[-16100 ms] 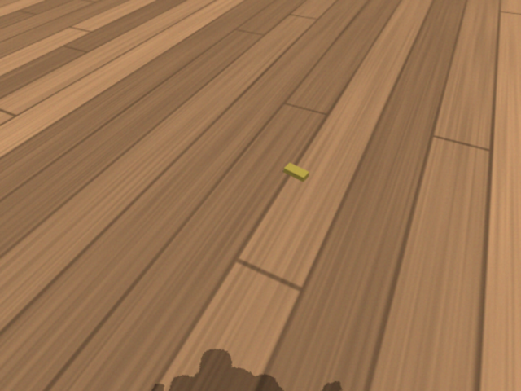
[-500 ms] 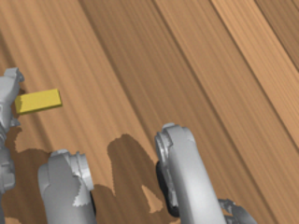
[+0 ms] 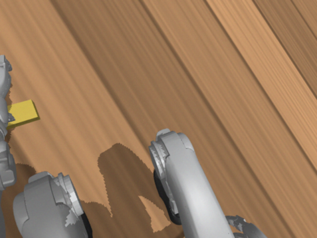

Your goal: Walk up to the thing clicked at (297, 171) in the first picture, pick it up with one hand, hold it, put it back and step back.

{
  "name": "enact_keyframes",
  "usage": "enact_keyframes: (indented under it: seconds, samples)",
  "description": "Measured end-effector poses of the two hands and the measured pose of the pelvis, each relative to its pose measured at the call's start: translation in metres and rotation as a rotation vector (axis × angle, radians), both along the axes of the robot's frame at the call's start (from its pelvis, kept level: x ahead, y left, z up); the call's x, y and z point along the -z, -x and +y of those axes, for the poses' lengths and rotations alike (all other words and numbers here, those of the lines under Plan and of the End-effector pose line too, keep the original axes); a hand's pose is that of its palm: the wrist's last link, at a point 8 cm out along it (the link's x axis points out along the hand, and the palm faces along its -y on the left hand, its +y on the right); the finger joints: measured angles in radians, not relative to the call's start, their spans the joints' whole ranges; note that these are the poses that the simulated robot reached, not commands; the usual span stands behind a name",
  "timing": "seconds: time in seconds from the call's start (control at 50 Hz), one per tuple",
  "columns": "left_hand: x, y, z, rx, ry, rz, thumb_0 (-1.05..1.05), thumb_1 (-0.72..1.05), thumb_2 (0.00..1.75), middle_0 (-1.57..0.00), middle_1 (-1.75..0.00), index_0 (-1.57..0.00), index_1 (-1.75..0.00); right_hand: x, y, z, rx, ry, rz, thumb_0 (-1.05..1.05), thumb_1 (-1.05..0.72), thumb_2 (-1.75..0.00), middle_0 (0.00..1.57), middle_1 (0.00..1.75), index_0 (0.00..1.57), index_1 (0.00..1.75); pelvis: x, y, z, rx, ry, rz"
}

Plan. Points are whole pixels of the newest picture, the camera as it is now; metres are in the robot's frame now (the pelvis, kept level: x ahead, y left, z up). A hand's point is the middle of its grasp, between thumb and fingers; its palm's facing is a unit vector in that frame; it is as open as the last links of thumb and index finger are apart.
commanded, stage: approach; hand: left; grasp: from above
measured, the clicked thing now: (11, 116) +0.49 +0.28 -0.30
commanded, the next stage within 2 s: close in in 0.08 s
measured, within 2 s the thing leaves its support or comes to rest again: neither
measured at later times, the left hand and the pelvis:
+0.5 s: hand out of the picture +0.47 +0.28 -0.18, palm faces -0.46 -0.10 -0.88, open 13.7 cm; pelvis +0.00 +0.00 +0.00, yaw +1 degrees
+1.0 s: hand (5, 114) +0.48 +0.28 -0.24, palm faces -0.43 -0.13 -0.89, open 13.9 cm; pelvis +0.00 +0.01 -0.01, yaw -2 degrees
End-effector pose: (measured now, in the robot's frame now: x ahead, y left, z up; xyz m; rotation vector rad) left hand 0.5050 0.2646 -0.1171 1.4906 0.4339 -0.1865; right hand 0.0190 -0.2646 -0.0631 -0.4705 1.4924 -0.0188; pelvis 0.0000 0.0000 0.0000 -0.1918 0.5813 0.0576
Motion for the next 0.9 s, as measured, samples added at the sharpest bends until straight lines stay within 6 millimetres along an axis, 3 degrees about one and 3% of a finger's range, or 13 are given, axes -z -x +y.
enact_keyframes:
  seconds: [0.14, 0.3, 0.4, 0.58, 0.9]
  samples:
    - [0.011, 0.02, 0.01, -0.043, -0.003, 0.064, 0.0, -0.42, 0.91, -0.16, -0.97, -0.18, -0.94, 0.007, 0.002, 0.007, 0.008, -0.055, 0.019, 0.0, -0.9, -0.89, 0.2, 0.3, 0.2, 0.3, -0.002, 0.001, -0.001, -0.001, -0.01, -0.003]
    - [-0.007, 0.022, 0.029, -0.035, -0.007, 0.039, 0.0, -0.45, 0.92, -0.14, -0.99, -0.17, -0.97, 0.011, -0.013, 0.003, -0.019, -0.059, -0.006, 0.0, -0.91, -0.89, 0.2, 0.3, 0.2, 0.3, -0.002, 0.001, -0.003, -0.011, -0.013, -0.007]
    - [-0.007, 0.023, 0.029, -0.02, 0.0, 0.072, 0.0, -0.46, 0.94, -0.12, -1.03, -0.15, -0.99, 0.008, -0.023, -0.001, -0.039, -0.038, -0.034, 0.0, -0.91, -0.89, 0.2, 0.3, 0.2, 0.3, -0.003, 0.002, -0.002, -0.011, -0.007, -0.013]
    - [0.013, 0.027, 0.017, 0.027, 0.037, 0.077, 0.0, -0.46, 0.94, -0.1, -1.06, -0.14, -1.01, -0.002, -0.023, -0.004, -0.08, 0.004, -0.033, 0.0, -0.91, -0.89, 0.2, 0.3, 0.2, 0.3, -0.001, 0.004, -0.001, -0.006, 0.001, -0.033]
    - [0.058, 0.021, 0.015, -0.014, 0.028, 0.058, 0.0, -0.47, 0.96, -0.09, -1.01, -0.11, -0.99, -0.004, 0.009, 0.01, -0.107, -0.016, 0.056, 0.0, -0.9, -0.89, 0.2, 0.3, 0.2, 0.3, 0.011, 0.002, 0.004, 0.018, 0.027, -0.056]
